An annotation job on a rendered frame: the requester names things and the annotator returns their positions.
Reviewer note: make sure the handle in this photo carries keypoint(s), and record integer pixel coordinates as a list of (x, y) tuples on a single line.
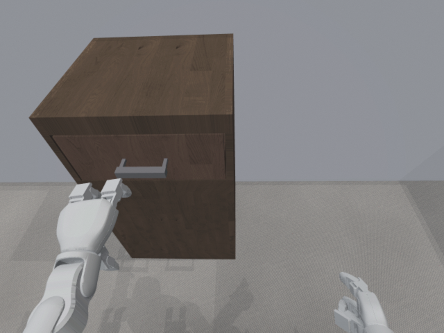
[(123, 171)]

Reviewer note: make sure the left robot hand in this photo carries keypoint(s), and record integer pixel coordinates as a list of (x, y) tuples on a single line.
[(89, 218)]

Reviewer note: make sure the robot left forearm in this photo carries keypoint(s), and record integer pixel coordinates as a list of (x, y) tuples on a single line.
[(69, 289)]

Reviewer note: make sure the cabinet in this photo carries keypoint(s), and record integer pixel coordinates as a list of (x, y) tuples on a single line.
[(173, 84)]

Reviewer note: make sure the right robot hand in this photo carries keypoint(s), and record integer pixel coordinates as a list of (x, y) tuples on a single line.
[(353, 316)]

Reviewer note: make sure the drawer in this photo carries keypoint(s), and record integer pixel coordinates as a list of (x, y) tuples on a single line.
[(200, 156)]

